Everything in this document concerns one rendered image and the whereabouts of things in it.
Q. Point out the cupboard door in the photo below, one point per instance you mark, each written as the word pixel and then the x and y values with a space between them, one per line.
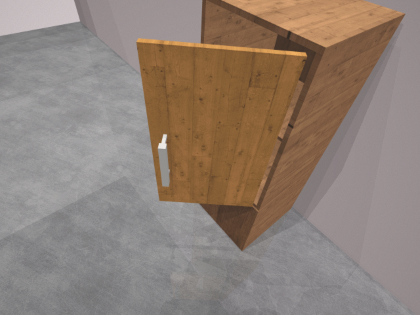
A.
pixel 222 108

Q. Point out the handle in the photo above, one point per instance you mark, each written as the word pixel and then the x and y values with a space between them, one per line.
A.
pixel 163 161

